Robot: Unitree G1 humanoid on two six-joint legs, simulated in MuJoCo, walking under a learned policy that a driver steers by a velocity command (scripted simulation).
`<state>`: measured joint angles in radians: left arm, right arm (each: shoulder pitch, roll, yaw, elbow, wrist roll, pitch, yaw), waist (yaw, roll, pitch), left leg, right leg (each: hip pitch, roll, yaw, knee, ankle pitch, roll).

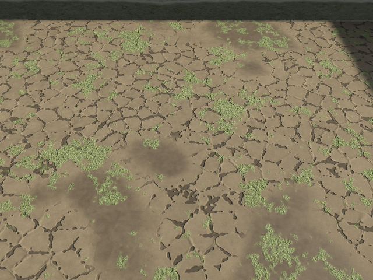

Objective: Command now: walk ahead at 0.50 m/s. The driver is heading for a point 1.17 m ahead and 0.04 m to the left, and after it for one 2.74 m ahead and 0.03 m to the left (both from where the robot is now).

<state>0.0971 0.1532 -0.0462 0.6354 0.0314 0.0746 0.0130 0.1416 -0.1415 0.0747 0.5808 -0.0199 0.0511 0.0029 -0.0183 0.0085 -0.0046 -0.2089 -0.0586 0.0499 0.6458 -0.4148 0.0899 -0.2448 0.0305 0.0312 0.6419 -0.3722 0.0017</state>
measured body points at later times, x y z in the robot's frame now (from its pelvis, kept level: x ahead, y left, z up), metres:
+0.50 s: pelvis +0.00 +0.00 +0.00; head -0.01 +0.00 +0.45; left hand +0.20 +0.19 -0.08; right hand +0.18 -0.19 -0.08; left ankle -0.04 +0.06 -0.72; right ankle -0.02 -0.13 -0.72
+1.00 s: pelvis +0.00 +0.00 +0.00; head -0.01 +0.00 +0.45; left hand +0.20 +0.19 -0.08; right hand +0.19 -0.20 -0.08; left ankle -0.04 +0.06 -0.72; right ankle -0.02 -0.13 -0.72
